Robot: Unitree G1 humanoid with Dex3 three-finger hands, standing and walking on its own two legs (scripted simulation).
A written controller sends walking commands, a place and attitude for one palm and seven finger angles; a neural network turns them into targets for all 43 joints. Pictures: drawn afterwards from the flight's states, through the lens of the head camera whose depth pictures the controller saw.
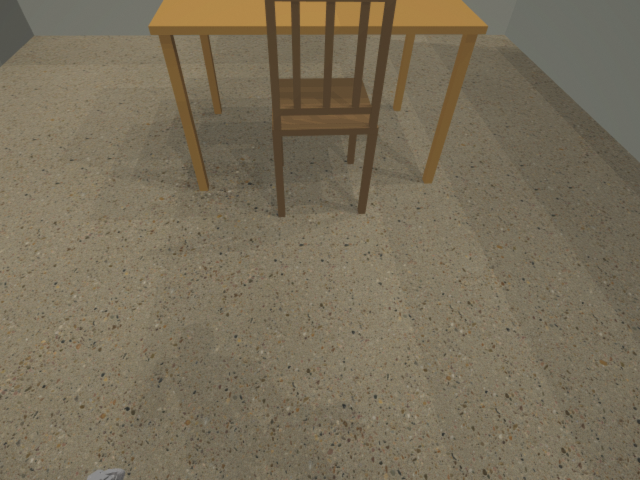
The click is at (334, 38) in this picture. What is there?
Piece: chair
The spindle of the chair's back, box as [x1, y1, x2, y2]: [323, 2, 334, 107]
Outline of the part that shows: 334,2 326,2 323,107 329,107 330,101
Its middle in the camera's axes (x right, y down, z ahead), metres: +0.02 -0.59 +1.27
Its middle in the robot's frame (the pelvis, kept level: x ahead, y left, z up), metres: +1.34 +0.05 -0.06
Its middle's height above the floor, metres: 0.71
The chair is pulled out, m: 0.00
